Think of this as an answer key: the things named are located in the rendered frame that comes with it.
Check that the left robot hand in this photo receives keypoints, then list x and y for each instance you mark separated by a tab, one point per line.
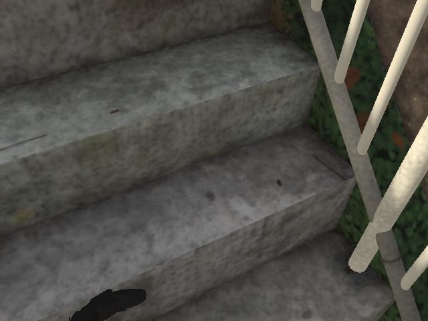
106	304

